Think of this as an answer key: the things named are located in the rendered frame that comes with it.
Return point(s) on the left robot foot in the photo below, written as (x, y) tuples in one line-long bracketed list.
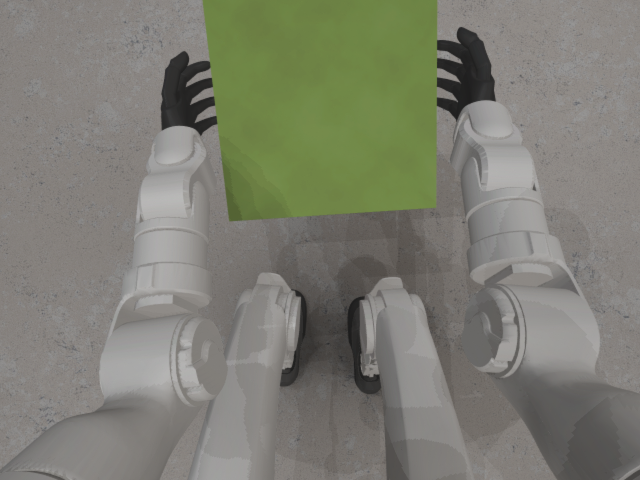
[(289, 375)]

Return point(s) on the robot left forearm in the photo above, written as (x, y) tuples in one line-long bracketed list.
[(169, 273)]

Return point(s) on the left robot hand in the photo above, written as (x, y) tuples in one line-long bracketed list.
[(175, 108)]

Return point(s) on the carton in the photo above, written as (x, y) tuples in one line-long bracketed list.
[(324, 106)]

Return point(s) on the robot left upper arm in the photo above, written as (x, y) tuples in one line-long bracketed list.
[(156, 374)]

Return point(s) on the robot right upper arm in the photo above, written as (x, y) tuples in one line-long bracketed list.
[(540, 345)]

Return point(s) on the right robot hand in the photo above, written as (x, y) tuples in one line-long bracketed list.
[(476, 82)]

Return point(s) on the robot right forearm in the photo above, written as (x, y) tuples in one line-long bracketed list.
[(509, 236)]

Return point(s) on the robot left shin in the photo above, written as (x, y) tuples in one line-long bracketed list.
[(268, 279)]

